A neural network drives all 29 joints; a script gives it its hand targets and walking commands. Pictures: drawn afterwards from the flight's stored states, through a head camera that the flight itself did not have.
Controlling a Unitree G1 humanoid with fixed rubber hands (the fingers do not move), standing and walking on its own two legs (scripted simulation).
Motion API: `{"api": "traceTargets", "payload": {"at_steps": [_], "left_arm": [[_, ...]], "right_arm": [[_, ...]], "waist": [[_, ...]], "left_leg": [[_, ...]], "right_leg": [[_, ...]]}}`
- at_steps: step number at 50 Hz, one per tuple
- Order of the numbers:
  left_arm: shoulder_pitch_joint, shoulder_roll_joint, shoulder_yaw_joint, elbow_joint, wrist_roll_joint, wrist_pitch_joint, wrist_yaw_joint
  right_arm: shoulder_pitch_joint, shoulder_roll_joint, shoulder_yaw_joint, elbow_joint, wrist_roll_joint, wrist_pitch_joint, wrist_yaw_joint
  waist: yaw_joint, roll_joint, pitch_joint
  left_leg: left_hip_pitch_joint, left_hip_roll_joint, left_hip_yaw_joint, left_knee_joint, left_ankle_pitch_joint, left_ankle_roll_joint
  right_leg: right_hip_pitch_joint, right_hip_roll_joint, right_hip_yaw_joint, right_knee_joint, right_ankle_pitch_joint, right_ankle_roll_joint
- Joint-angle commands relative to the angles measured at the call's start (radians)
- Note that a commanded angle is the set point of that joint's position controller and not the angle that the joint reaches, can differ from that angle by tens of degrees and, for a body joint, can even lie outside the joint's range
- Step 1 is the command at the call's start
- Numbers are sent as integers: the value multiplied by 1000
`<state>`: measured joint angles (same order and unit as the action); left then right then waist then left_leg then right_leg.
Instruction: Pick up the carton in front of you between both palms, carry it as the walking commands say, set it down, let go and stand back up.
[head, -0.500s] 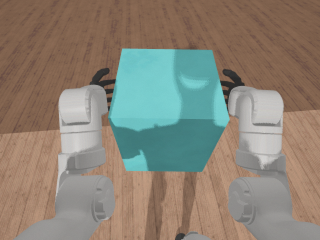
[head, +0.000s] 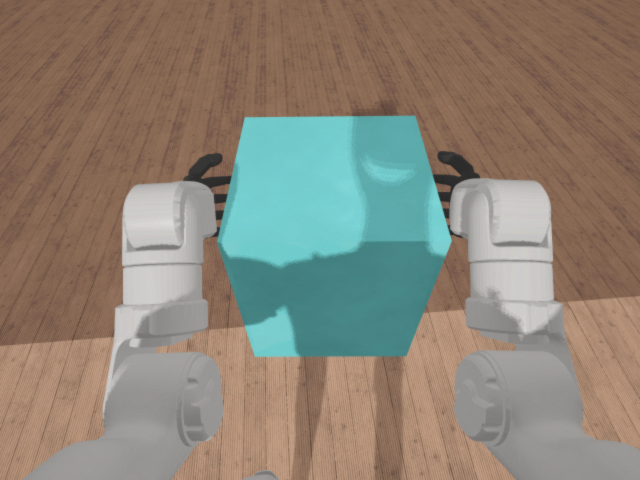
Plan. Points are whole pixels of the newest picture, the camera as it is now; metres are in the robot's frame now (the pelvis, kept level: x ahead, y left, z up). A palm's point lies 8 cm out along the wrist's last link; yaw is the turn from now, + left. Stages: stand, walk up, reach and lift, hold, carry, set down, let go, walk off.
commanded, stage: carry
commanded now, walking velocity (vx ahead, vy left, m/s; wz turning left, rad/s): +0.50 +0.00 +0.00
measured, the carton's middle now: (330, 243) +0.39 +0.00 +0.09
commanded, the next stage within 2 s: none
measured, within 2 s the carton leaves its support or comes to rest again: neither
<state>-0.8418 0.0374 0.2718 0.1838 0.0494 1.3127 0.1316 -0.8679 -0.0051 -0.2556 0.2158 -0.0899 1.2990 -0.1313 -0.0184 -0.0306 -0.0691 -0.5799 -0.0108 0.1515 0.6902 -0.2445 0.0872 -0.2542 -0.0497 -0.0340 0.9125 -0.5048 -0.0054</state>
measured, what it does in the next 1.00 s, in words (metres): climbs: right foot, then left foot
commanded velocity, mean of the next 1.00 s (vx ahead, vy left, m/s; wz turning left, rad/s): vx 0.50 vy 0.00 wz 0.00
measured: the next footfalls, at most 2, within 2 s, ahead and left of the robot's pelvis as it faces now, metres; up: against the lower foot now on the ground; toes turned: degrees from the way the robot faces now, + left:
right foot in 0.40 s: +0.40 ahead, -0.11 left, +0.02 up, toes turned -5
left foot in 0.84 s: +0.67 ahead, +0.10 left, +0.04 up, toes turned +6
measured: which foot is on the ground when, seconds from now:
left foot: down 0.00-0.42, up 0.44-0.82, down 0.84-1.00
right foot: up 0.00-0.38, down 0.40-0.84, up 0.86-1.00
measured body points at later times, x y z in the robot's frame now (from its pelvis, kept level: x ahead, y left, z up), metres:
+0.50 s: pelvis +0.28 -0.03 +0.03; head +0.30 -0.03 +0.48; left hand +0.66 +0.14 +0.18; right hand +0.68 -0.16 +0.18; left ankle +0.16 +0.08 -0.60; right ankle +0.36 -0.11 -0.68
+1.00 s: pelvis +0.56 +0.02 +0.06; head +0.60 +0.03 +0.51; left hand +0.96 +0.15 +0.20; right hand +0.94 -0.15 +0.20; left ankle +0.62 +0.09 -0.66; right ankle +0.50 -0.10 -0.57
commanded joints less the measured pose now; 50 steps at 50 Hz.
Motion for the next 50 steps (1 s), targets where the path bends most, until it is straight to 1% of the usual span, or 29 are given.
{"api": "traceTargets", "payload": {"at_steps": [1, 2, 3, 5, 9, 12, 16, 18, 19, 20, 21, 22, 23, 24, 25, 27, 29, 33, 36, 39, 40, 41, 42, 43, 44, 45, 47, 49, 50], "left_arm": [[-795, -1124, -569, -90, -414, -12, -237], [-797, -1118, -564, -114, -406, -15, -226], [-787, -1114, -561, -136, -400, -17, -212], [-754, -1095, -553, -170, -382, -15, -188], [-707, -1047, -564, -201, -345, -8, -163], [-679, -1019, -577, -173, -328, 4, -164], [-655, -1027, -581, -79, -333, 14, -189], [-648, -1044, -569, -26, -343, 12, -203], [-648, -1056, -561, -5, -346, 8, -210], [-629, -1060, -548, 21, -351, 3, -216], [-619, -1051, -534, 32, -352, -6, -220], [-653, -1062, -538, 19, -364, -18, -223], [-696, -1091, -549, -29, -391, -20, -227], [-746, -1128, -573, -87, -429, -25, -232], [-806, -1150, -601, -151, -463, -30, -234], [-865, -1167, -625, -223, -508, -31, -233], [-852, -1162, -630, -259, -521, -26, -233], [-815, -1114, -630, -260, -513, -6, -235], [-761, -1086, -620, -193, -484, 6, -240], [-730, -1079, -598, -110, -453, 5, -246], [-721, -1080, -589, -85, -443, 3, -247], [-726, -1084, -582, -72, -439, 1, -248], [-726, -1087, -575, -58, -432, -1, -248], [-725, -1092, -568, -42, -423, -2, -250], [-745, -1117, -565, -45, -423, -5, -251], [-780, -1127, -570, -69, -419, -11, -244], [-793, -1123, -564, -116, -410, -16, -223], [-763, -1109, -555, -153, -396, -16, -197], [-748, -1098, -554, -167, -385, -15, -186]], "right_arm": [[-726, 1085, 547, -105, 461, -11, 230], [-784, 1110, 571, -164, 499, -15, 234], [-831, 1128, 596, -219, 530, -18, 236], [-855, 1137, 613, -282, 565, -16, 235], [-806, 1089, 611, -317, 559, 0, 233], [-754, 1053, 611, -272, 531, 14, 235], [-705, 1037, 595, -162, 488, 20, 246], [-686, 1041, 575, -105, 470, 17, 250], [-681, 1048, 569, -86, 468, 14, 252], [-687, 1049, 565, -72, 465, 11, 255], [-696, 1064, 561, -60, 463, 10, 259], [-733, 1081, 555, -72, 462, 7, 259], [-759, 1098, 551, -80, 461, 1, 251], [-761, 1089, 545, -107, 454, -3, 241], [-759, 1092, 547, -124, 452, -6, 229], [-734, 1079, 535, -155, 433, -6, 202], [-698, 1052, 537, -180, 414, -5, 182], [-670, 997, 545, -195, 384, 8, 162], [-640, 982, 549, -143, 372, 21, 170], [-623, 995, 545, -72, 376, 24, 190], [-627, 1004, 542, -50, 383, 23, 198], [-628, 1018, 537, -33, 392, 18, 206], [-615, 1021, 526, -10, 401, 13, 212], [-604, 1021, 513, 1, 407, 6, 217], [-644, 1025, 516, -12, 414, -7, 220], [-688, 1063, 530, -61, 437, -8, 225], [-798, 1112, 574, -180, 507, -16, 232], [-853, 1134, 605, -261, 554, -17, 233], [-850, 1131, 609, -282, 562, -15, 233]], "waist": [[-62, 228, -486], [-64, 111, -467], [-48, 71, -455], [-27, 108, -474], [-44, 132, -469], [-52, 143, -433], [-52, 173, -366], [-21, 195, -362], [25, 172, -412], [81, 125, -502], [97, -92, -564], [110, -297, -528], [90, -207, -498], [104, -89, -475], [92, -5, -448], [72, -35, -452], [71, -68, -458], [90, -67, -417], [96, -94, -373], [84, -127, -332], [62, -140, -340], [13, -128, -379], [-43, -78, -465], [-76, 86, -554], [-72, 340, -534], [-59, 284, -512], [-57, 82, -462], [-25, 92, -464], [-25, 117, -471]], "left_leg": [[845, 341, -716, -268, 153, 217], [783, 319, -624, -238, 234, 194], [725, 300, -553, -244, 231, 163], [687, 278, -478, -273, 169, 134], [722, 274, -399, -295, 200, 164], [697, 252, -310, -311, 264, 150], [664, 214, -199, -285, 442, 98], [620, 197, -137, -188, 616, 56], [554, 176, -74, -48, 691, 18], [408, 156, -42, 118, 556, -26], [152, 67, -35, 364, 222, -72], [-157, -85, -99, 580, -265, -83], [-252, -14, -183, 718, -274, -55], [-269, 12, -192, 745, -248, -46], [-263, 41, -197, 699, -204, -41], [-227, 61, -189, 622, -159, -41], [-235, 60, -160, 583, -149, -48], [-273, 84, -123, 386, -85, -73], [-198, 63, -75, 178, 5, -67], [-49, -1, 19, -2, 11, -45], [49, -37, 52, -57, 3, -33], [226, -76, 98, -146, 39, -19], [490, -46, 50, -154, 39, 0], [721, 185, -347, -219, -168, 65], [884, 369, -814, -332, 1, 198], [885, 368, -795, -296, 84, 225], [762, 311, -592, -240, 231, 177], [683, 276, -483, -273, 178, 129], [679, 274, -460, -281, 179, 128]], "right_leg": [[-568, 67, 69, 531, 11, -40], [-574, 38, 76, 525, 42, -46], [-563, 11, 83, 468, 79, -48], [-524, -2, 68, 384, 108, -47], [-595, -9, 19, 234, 130, -29], [-555, -14, -15, 40, 205, -18], [-421, 44, -110, -203, 274, -34], [-254, 106, -176, -317, 264, -61], [-41, 128, -202, -392, 315, -79], [232, 60, -109, -390, 280, -101], [431, -198, 352, -464, 168, -188], [554, -298, 692, -558, 342, -307], [557, -309, 627, -506, 422, -317], [501, -278, 540, -474, 496, -299], [431, -254, 450, -474, 495, -258], [365, -220, 358, -502, 408, -212], [360, -212, 320, -519, 404, -220], [365, -206, 234, -545, 448, -241], [346, -175, 148, -534, 581, -209], [307, -154, 61, -495, 732, -162], [282, -148, 27, -438, 853, -139], [233, -124, -41, -306, 956, -102], [117, -102, -78, -138, 886, -59], [-102, -47, -78, 96, 556, -7], [-436, 132, -25, 316, 19, 13], [-545, 86, 63, 472, -12, -24], [-566, 26, 81, 477, 55, -45], [-515, -6, 81, 367, 110, -43], [-509, 0, 63, 338, 113, -41]]}}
